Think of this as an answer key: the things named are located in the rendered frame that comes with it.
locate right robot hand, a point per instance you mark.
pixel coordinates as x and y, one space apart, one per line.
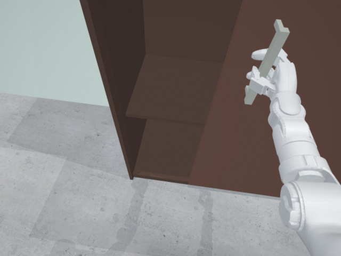
282 79

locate wardrobe door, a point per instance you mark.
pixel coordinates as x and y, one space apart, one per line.
236 150

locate handle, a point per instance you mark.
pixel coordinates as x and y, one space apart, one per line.
270 57

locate right robot forearm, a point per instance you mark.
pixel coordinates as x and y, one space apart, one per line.
296 149

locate robot right upper arm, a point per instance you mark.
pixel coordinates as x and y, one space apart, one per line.
313 210

